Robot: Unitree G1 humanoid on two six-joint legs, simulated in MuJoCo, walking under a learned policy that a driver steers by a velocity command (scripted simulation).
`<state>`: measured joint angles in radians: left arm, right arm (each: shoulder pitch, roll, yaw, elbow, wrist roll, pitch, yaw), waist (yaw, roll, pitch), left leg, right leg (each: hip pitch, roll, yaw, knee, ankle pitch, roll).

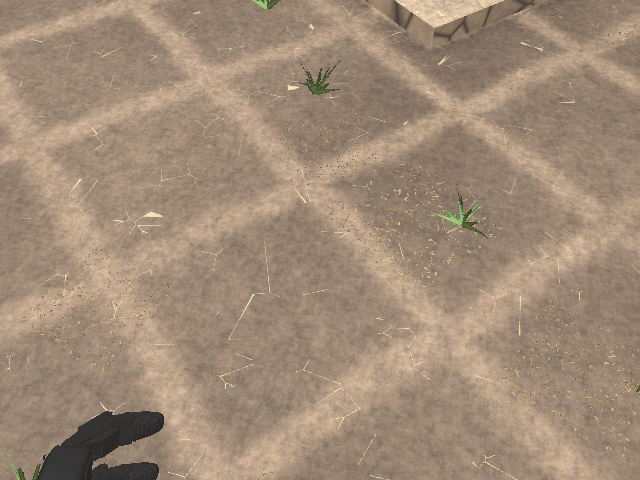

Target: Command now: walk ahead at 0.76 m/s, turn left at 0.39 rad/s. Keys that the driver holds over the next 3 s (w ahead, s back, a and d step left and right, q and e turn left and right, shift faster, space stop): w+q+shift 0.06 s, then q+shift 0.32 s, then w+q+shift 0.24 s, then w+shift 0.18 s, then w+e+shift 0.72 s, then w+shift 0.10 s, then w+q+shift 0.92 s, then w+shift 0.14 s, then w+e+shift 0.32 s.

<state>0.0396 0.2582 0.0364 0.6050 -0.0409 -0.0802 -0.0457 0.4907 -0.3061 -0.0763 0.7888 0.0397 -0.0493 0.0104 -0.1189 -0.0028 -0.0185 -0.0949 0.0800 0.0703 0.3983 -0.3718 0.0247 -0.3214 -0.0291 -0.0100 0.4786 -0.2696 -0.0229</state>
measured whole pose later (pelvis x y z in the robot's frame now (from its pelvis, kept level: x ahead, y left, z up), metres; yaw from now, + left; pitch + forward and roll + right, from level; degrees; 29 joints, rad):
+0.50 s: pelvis +0.24 +0.01 -0.02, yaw +23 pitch +0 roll +0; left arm 0.15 0.28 0.04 0.67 -0.01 -0.09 0.00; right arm 0.23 -0.34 -0.08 0.62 0.03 -0.02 0.04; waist -0.01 0.00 0.12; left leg -0.44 -0.16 0.01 0.59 -0.15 0.17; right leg -0.36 0.02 0.08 1.29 -0.46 0.00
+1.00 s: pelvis +0.56 +0.05 +0.00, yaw +34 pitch +0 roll +0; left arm 0.32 0.29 0.05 0.69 -0.01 -0.12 -0.04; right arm 0.27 -0.28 -0.02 0.68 0.02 -0.08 0.01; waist 0.02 0.03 -0.01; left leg -0.36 -0.05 -0.09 1.15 -0.35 0.07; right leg -0.27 0.08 0.06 0.51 -0.24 -0.06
